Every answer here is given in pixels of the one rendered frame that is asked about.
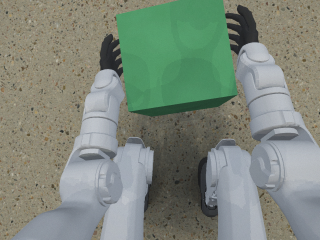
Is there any carton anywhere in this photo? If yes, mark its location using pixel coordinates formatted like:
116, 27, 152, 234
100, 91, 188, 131
116, 0, 238, 117

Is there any robot right hand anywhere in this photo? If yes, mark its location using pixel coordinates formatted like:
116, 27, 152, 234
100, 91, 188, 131
225, 5, 259, 56

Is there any robot left hand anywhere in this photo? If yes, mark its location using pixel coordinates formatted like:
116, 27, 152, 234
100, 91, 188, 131
99, 34, 123, 78

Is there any robot right forearm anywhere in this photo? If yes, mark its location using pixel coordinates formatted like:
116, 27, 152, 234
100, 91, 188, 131
235, 42, 320, 149

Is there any right robot foot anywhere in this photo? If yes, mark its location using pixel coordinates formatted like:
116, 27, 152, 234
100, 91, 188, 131
198, 157, 218, 218

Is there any right robot thigh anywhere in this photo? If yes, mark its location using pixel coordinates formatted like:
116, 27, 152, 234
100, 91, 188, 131
206, 145, 267, 240

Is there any right robot upper arm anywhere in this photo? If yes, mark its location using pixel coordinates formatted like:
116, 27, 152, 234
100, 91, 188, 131
249, 140, 320, 240

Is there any left robot upper arm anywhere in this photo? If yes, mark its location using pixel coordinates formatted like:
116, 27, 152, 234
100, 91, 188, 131
11, 158, 123, 240

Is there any robot left forearm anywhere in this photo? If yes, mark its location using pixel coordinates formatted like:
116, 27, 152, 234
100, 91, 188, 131
59, 69, 125, 198

